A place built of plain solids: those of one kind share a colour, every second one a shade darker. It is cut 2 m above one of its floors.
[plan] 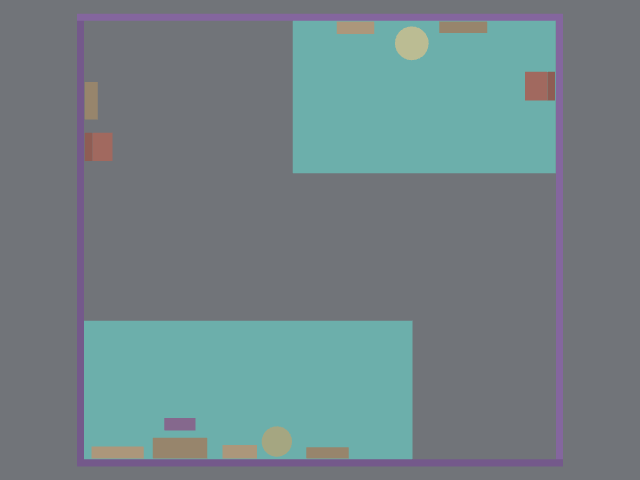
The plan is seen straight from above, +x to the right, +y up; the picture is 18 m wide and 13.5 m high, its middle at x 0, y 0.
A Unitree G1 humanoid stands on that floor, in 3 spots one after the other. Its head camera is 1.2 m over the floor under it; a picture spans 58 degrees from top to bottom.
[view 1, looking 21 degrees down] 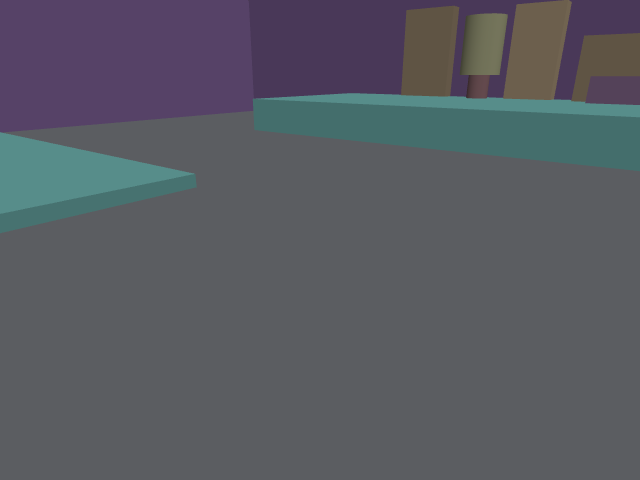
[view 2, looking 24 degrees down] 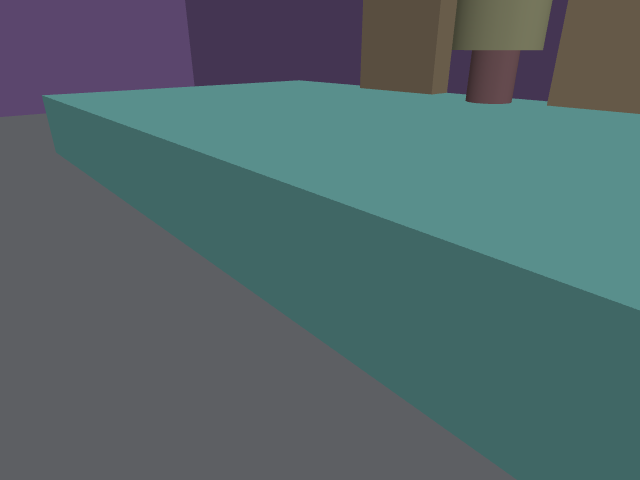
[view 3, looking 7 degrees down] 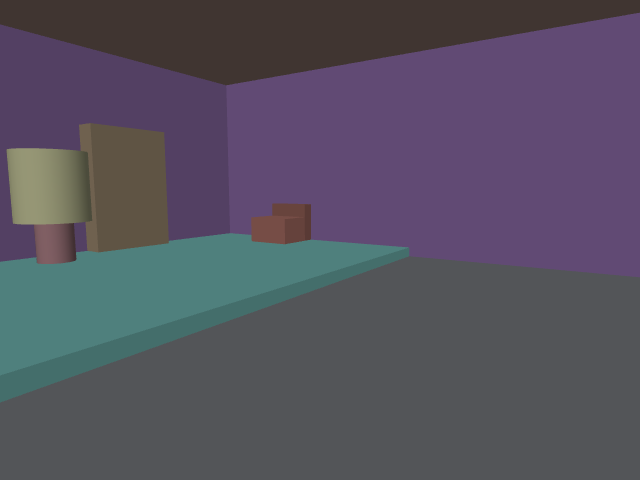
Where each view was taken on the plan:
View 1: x -4.82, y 4.79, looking -52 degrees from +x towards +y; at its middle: ground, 3.35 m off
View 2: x -3.63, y -1.23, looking -41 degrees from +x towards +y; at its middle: floor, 1.74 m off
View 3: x -0.46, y -0.88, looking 33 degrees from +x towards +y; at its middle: wall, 8.52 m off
